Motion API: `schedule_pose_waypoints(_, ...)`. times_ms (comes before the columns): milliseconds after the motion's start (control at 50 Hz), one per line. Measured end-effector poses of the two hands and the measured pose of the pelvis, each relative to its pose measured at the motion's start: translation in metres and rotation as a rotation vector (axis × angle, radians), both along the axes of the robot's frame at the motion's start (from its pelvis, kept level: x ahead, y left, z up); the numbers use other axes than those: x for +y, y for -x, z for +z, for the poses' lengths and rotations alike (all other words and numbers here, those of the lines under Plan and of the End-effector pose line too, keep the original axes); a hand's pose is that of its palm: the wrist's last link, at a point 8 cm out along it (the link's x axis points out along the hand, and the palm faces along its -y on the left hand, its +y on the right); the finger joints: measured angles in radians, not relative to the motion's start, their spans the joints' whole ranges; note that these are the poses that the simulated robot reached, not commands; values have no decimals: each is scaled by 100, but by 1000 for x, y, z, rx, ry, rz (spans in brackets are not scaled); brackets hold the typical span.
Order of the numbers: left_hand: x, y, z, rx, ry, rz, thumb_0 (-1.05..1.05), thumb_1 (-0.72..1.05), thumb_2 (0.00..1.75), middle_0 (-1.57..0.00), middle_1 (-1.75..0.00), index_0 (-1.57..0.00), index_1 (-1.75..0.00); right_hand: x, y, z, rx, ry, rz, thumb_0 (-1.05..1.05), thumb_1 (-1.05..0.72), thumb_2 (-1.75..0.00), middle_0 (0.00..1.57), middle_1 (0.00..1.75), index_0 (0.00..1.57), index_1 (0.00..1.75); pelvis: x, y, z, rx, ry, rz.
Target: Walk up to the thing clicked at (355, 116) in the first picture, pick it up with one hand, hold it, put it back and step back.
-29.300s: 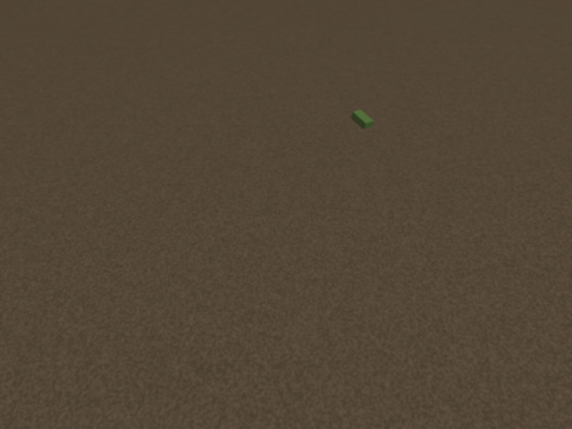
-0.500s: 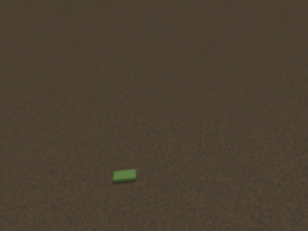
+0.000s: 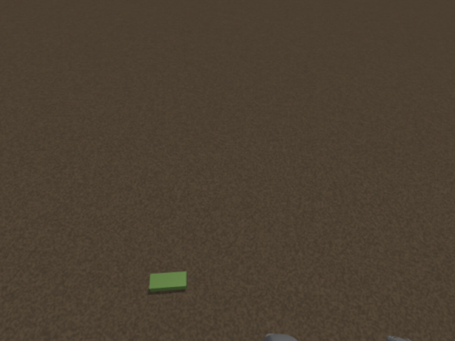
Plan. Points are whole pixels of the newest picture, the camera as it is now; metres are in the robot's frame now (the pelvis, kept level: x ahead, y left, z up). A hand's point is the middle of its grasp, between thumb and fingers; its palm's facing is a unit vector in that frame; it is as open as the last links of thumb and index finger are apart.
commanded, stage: walk up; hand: left
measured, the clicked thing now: (168, 281) +0.47 +0.23 -0.74
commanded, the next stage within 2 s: stand in 1.30 s
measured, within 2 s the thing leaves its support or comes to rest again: neither
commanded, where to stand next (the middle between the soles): +0.10 -0.03 m, yaw +2 degrees
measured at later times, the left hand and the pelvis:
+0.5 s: hand out of the picture +0.16 +0.23 -0.13, palm faces +0.00 -0.94 -0.34, open 7.4 cm; pelvis +0.04 -0.02 +0.01, yaw +1 degrees
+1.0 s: hand out of the picture +0.10 +0.24 -0.14, palm faces +0.03 -0.95 -0.32, open 7.4 cm; pelvis +0.04 -0.01 +0.02, yaw +2 degrees
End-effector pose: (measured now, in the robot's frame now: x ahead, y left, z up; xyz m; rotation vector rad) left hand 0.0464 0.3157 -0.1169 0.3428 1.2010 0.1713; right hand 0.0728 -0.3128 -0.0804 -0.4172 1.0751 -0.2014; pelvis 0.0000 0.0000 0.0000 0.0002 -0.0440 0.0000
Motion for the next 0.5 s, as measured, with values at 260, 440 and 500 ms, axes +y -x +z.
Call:
schedule_pose_waypoints(260, -25, -46, 8, -12, -43, 7, 1, 90, 90, -21, -30, -21, -30, -14, -36, -40, 66, -69, -49, 1, -90, -90, 21, 30, 20, 30, -19, -32, -7, 6, -8, 6)
schedule_pose_waypoints(440, -39, -94, 18, -103, -1, 11, 1, 90, 90, -21, -30, -21, -30, -2, -46, -34, 95, -97, -35, 1, -90, -90, 21, 30, 20, 30, -20, -39, 5, -1, -11, 18)
schedule_pose_waypoints(500, -40, -103, 20, -117, 8, 12, 1, 90, 90, -21, -30, -21, -30, -3, -49, -29, 96, -92, -38, 1, -90, -90, 21, 30, 20, 30, -20, -40, 9, -5, -8, 20)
